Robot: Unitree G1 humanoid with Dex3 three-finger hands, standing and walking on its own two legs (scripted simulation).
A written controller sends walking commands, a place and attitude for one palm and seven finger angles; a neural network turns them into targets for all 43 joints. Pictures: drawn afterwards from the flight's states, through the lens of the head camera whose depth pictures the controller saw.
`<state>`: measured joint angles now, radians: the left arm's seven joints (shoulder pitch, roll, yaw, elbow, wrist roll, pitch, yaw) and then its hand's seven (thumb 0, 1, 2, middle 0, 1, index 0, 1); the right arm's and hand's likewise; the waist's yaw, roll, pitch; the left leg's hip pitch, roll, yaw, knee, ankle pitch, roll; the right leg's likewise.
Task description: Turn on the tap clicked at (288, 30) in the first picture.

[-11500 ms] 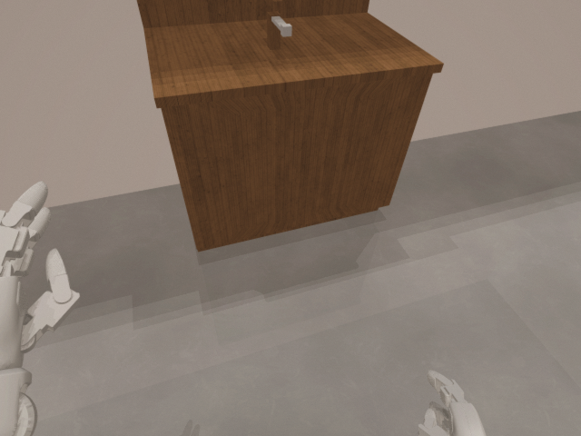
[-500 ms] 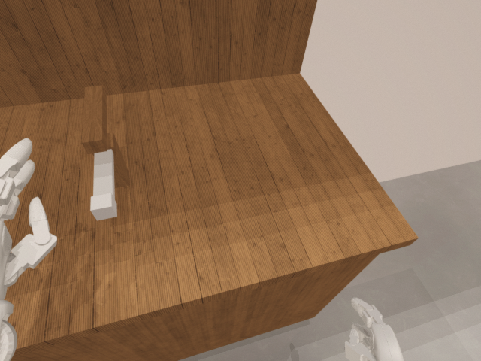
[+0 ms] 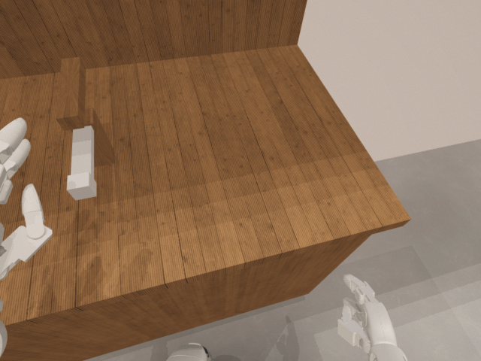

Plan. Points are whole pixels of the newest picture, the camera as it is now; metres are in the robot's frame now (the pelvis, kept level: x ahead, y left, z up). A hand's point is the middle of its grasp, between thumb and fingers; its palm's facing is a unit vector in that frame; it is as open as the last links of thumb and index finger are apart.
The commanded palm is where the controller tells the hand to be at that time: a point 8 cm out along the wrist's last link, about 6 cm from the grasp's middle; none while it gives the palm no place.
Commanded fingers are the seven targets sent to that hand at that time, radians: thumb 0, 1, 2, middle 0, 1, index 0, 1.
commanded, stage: shuffle to correct the standing spot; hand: left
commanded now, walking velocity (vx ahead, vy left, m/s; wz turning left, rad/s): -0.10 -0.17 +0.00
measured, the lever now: (82, 186) +0.31 +0.26 +0.11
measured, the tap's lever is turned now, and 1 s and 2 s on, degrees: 0 0 0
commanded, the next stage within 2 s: come to a stop and stand still in 1.38 s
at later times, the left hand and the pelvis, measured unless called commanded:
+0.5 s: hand (63, 241) +0.21 +0.21 +0.17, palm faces +0.30 -0.84 -0.44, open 7.5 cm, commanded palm +0.15 +0.26 +0.18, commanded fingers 0.00 0.90 0.90 -0.20 -0.30 -0.20 -0.30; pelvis -0.01 -0.02 -0.01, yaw +0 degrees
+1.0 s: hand (57, 249) +0.20 +0.22 +0.18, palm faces +0.36 -0.83 -0.43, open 7.5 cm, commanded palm +0.14 +0.25 +0.18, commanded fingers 0.00 0.90 0.90 -0.20 -0.30 -0.20 -0.30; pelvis -0.02 -0.03 -0.01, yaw +1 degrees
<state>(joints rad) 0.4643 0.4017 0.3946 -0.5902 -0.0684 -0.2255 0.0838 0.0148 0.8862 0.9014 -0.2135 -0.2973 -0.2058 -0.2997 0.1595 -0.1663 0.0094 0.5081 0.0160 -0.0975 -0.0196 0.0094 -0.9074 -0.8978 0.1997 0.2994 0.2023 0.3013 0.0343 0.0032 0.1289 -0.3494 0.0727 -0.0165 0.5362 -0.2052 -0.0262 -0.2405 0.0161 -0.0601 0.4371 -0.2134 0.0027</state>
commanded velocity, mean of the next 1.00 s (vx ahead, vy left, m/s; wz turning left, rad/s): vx -0.25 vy -0.17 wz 0.00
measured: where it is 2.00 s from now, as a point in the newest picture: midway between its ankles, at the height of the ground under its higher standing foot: outside the picture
